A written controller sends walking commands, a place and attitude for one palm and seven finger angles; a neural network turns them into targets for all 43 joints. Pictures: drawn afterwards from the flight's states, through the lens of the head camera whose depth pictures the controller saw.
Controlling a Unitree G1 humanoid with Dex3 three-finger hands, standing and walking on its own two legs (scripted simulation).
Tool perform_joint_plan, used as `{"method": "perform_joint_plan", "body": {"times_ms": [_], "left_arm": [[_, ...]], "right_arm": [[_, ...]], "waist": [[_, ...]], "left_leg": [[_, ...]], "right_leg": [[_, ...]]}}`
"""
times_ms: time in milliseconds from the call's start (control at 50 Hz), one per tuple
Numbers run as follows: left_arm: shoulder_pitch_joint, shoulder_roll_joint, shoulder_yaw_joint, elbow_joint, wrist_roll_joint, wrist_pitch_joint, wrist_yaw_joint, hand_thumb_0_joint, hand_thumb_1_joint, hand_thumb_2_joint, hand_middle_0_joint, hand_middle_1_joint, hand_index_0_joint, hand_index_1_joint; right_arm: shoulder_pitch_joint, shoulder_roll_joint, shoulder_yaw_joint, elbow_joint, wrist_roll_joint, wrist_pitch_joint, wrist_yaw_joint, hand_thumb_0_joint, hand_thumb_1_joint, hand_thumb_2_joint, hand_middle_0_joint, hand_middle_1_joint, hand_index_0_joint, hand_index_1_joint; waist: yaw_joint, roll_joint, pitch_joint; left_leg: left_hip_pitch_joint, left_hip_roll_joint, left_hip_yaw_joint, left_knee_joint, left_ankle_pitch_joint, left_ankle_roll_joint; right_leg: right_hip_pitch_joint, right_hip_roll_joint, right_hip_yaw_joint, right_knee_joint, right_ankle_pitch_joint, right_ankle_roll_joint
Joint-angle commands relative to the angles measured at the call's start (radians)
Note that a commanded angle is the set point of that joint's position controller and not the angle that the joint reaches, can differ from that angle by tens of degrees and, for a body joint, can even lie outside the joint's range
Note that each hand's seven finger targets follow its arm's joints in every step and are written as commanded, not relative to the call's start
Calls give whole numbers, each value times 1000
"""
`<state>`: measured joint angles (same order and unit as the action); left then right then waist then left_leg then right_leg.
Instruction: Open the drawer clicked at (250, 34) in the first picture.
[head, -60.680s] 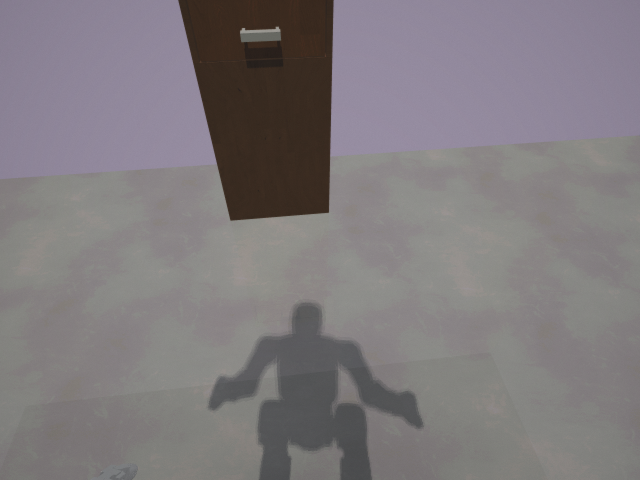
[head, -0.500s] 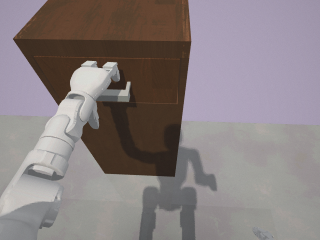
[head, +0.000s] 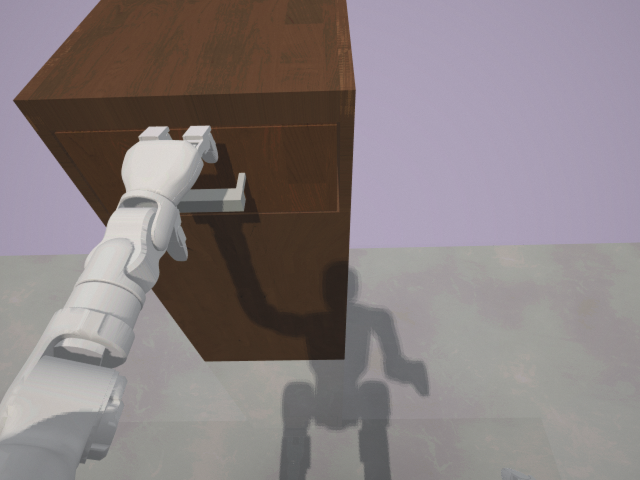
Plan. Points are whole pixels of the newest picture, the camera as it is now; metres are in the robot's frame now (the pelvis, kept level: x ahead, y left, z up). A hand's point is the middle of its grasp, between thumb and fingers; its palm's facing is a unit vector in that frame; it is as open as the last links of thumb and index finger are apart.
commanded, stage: re-aim the fingers above the handle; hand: left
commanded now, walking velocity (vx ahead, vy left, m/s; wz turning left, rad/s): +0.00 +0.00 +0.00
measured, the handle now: (206, 190) +0.52 +0.19 +0.05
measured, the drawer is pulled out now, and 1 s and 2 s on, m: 0.00 0.00 0.00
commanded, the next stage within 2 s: lower the fingers behind the handle in 1.38 s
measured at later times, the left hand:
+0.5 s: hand (206, 174) +0.48 +0.16 +0.12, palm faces +0.14 -0.01 -0.99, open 13.9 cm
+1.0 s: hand (197, 189) +0.45 +0.17 +0.12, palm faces +0.10 -0.05 -0.99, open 13.9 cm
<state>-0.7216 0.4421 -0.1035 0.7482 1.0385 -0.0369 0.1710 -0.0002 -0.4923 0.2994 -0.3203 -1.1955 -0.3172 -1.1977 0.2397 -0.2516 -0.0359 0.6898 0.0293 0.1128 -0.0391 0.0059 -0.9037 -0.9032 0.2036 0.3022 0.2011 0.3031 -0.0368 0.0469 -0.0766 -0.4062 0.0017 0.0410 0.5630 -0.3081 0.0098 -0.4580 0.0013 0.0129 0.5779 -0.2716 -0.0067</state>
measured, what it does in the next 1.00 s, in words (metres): stands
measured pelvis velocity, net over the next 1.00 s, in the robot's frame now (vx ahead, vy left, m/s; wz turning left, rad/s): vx -0.01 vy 0.00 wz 0.02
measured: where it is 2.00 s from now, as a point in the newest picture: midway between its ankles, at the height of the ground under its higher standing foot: outside the picture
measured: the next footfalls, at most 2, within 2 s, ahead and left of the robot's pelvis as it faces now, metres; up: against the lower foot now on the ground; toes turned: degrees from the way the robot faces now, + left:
none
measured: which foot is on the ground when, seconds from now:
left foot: down 0.00-1.00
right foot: down 0.00-1.00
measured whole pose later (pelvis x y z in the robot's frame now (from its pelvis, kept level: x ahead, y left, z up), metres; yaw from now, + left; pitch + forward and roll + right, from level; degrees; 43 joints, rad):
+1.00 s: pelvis -0.01 +0.00 +0.00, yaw +1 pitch +9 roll +0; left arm -0.80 0.42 -0.17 0.75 1.02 -0.09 0.18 0.00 -0.49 0.30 -0.32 -1.20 -0.32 -1.20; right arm 0.19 -0.28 -0.04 0.68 0.03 0.07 -0.05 0.00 -0.90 -0.90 0.20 0.30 0.20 0.30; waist -0.04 0.03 -0.07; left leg -0.43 -0.01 0.02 0.58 -0.30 0.01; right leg -0.47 -0.01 -0.01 0.58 -0.27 -0.01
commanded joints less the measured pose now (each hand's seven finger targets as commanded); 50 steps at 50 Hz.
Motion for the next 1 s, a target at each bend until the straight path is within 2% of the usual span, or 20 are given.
{"method": "perform_joint_plan", "body": {"times_ms": [0,100,140,180,220,280,300,320,360,400,440,520,600,640,700,800,840,860,900,980], "left_arm": [[-501,291,106,-86,14,91,63,0,-500,300,-300,-1200,-300,-1200],[-542,54,-120,-117,-60,101,-86,0,-500,300,-300,-1200,-300,-1200],[-594,24,-157,-159,-81,59,-132,0,-500,300,-300,-1200,-300,-1200],[-650,57,-132,-165,-84,7,-147,0,-500,300,-300,-1200,-300,-1200],[-688,115,-80,-189,-82,-49,-128,0,-500,300,-300,-1200,-300,-1200],[-689,286,96,-179,-48,-94,-31,0,-500,300,-300,-1200,-300,-1200],[-660,416,212,-157,-32,-92,13,0,-500,300,-300,-1200,-300,-1200],[-645,426,223,-129,-14,-74,54,0,-500,300,-300,-1200,-300,-1200],[-621,398,196,-76,12,-12,125,0,-500,300,-300,-1200,-300,-1200],[-568,401,196,-6,38,72,162,0,-500,300,-300,-1200,-300,-1200],[-516,392,182,24,41,142,147,0,-500,300,-300,-1200,-300,-1200],[-460,417,195,24,1,198,70,0,-500,300,-300,-1200,-300,-1200],[-422,372,149,-34,-19,176,-31,0,-500,300,-300,-1200,-300,-1200],[-423,289,72,-88,-23,125,-86,0,-500,300,-300,-1200,-300,-1200],[-482,87,-106,-283,-56,23,-150,0,-500,300,-300,-1200,-300,-1200],[-611,125,-69,-367,-88,-90,-118,0,-500,300,-300,-1200,-300,-1200],[-636,212,26,-277,-68,-94,-56,0,-500,300,-300,-1200,-300,-1200],[-650,220,41,-258,-63,-89,-22,0,-500,300,-300,-1200,-300,-1200],[-643,343,153,-195,-40,-60,53,0,-500,300,-300,-1200,-300,-1200],[-610,350,151,-46,18,71,136,0,-500,300,-300,-1200,-300,-1200]], "right_arm": [[4,-138,-41,-94,0,-41,-5,0,-900,-900,200,300,200,300],[20,-149,-53,-118,14,-46,-18,0,-900,-900,200,300,200,300],[25,-152,-52,-113,10,-50,-29,0,-900,-900,200,300,200,300],[35,-150,-46,-100,3,-55,-36,0,-900,-900,200,300,200,300],[47,-144,-44,-97,0,-59,-39,0,-900,-900,200,300,200,300],[65,-132,-36,-89,-11,-62,-33,0,-900,-900,200,300,200,300],[63,-137,-35,-88,-16,-60,-32,0,-900,-900,200,300,200,300],[52,-121,-26,-92,-14,-58,-30,0,-900,-900,200,300,200,300],[24,-113,-16,-85,-6,-60,-21,0,-900,-900,200,300,200,300],[10,-123,-16,-83,-8,-58,-10,0,-900,-900,200,300,200,300],[13,-129,-20,-87,-8,-48,-6,0,-900,-900,200,300,200,300],[-12,-145,-17,-103,8,-16,-20,0,-900,-900,200,300,200,300],[-19,-162,-25,-132,18,-12,-42,0,-900,-900,200,300,200,300],[3,-165,-33,-138,21,-20,-47,0,-900,-900,200,300,200,300],[17,-144,-52,-154,13,-43,-42,0,-900,-900,200,300,200,300],[50,-132,-55,-111,1,-61,-36,0,-900,-900,200,300,200,300],[57,-134,-52,-83,1,-61,-29,0,-900,-900,200,300,200,300],[56,-131,-45,-79,-2,-63,-23,0,-900,-900,200,300,200,300],[43,-138,-40,-68,-5,-61,-16,0,-900,-900,200,300,200,300],[-5,-124,-20,-66,-7,-56,-6,0,-900,-900,200,300,200,300]], "waist": [[15,-21,-377],[-74,-98,-346],[-90,-86,-307],[-95,-77,-270],[-76,-50,-298],[-17,-11,-370],[25,5,-399],[34,8,-410],[45,5,-365],[68,-3,-407],[75,-19,-491],[65,-150,-473],[27,-192,-378],[-7,-160,-338],[-55,-56,-320],[-60,46,-311],[-43,26,-294],[-32,5,-316],[8,3,-345],[36,6,-375]], "left_leg": [[95,-19,17,-66,300,12],[176,-21,2,-50,262,33],[195,-26,-15,-44,239,38],[186,-30,-29,-40,218,37],[174,-35,-36,-33,223,31],[134,-38,-33,-24,287,19],[88,-40,-29,-27,303,12],[55,-43,-26,-25,312,10],[7,-33,0,-37,307,-2],[2,-28,19,-44,333,-8],[32,-20,38,-49,374,-4],[18,-21,47,-79,347,15],[41,-22,41,-98,303,36],[85,-21,30,-91,306,44],[208,-20,10,-61,328,48],[249,-31,-30,-29,327,27],[200,-35,-34,-29,297,17],[179,-37,-34,-32,296,15],[120,-38,-28,-43,304,5],[58,-31,6,-54,318,-5]], "right_leg": [[233,23,-21,-58,260,-28],[161,19,-22,-99,245,-12],[105,18,-24,-101,216,-10],[71,16,-26,-99,186,-13],[80,17,-22,-83,181,-19],[132,24,-23,-43,227,-32],[186,23,-19,-32,236,-36],[204,23,-18,-18,258,-35],[203,24,-24,-17,262,-34],[249,25,-23,-16,286,-34],[314,19,-17,-13,366,-25],[398,11,-6,-45,412,-5],[364,9,-9,-88,383,1],[302,12,-11,-97,377,-1],[192,18,-10,-111,317,-11],[92,29,-24,-88,233,-29],[82,32,-32,-75,211,-33],[99,32,-34,-67,209,-32],[148,31,-34,-51,213,-38],[209,25,-30,-33,260,-33]]}}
